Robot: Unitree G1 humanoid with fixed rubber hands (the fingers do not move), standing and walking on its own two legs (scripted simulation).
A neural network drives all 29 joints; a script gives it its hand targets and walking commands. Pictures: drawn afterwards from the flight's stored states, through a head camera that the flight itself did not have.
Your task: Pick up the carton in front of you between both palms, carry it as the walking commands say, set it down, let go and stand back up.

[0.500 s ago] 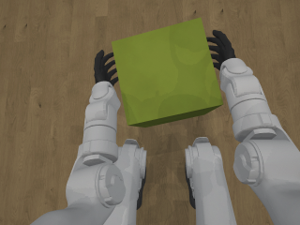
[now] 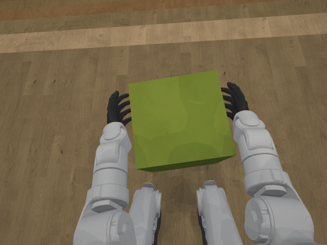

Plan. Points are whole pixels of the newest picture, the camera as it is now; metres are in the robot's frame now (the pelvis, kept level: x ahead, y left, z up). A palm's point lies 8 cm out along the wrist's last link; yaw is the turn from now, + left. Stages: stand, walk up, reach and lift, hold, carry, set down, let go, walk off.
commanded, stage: reach and lift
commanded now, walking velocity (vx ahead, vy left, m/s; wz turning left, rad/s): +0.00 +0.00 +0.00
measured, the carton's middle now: (178, 130) +0.43 -0.01 -0.13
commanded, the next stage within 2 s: hold in 1.90 s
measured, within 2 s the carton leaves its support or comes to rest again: neither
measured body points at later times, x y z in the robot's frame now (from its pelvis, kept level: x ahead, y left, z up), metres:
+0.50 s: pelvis +0.05 +0.00 +0.14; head +0.13 -0.02 +0.58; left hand +0.40 +0.15 +0.11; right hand +0.40 -0.16 +0.10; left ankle +0.08 +0.13 -0.53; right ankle +0.09 -0.12 -0.53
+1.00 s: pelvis +0.07 +0.01 +0.21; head +0.03 +0.01 +0.66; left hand +0.38 +0.15 +0.23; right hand +0.37 -0.15 +0.22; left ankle +0.08 +0.13 -0.53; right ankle +0.09 -0.12 -0.53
